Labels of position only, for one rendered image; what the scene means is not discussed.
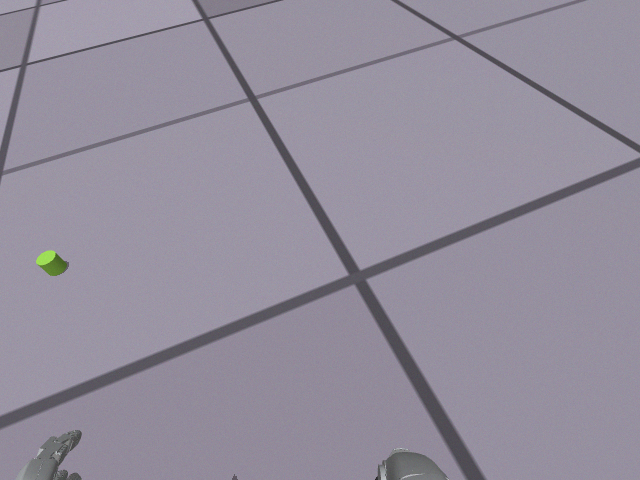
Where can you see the tin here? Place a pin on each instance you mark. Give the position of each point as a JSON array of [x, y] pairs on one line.
[[51, 262]]

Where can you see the left robot hand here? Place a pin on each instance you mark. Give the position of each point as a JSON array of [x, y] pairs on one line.
[[50, 456]]

